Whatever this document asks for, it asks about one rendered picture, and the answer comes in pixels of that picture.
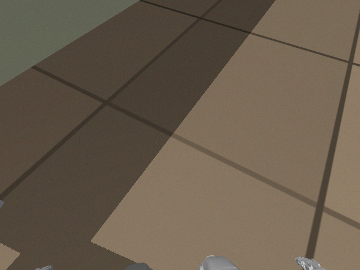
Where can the right robot hand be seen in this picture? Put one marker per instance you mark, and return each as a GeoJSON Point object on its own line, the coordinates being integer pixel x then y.
{"type": "Point", "coordinates": [308, 264]}

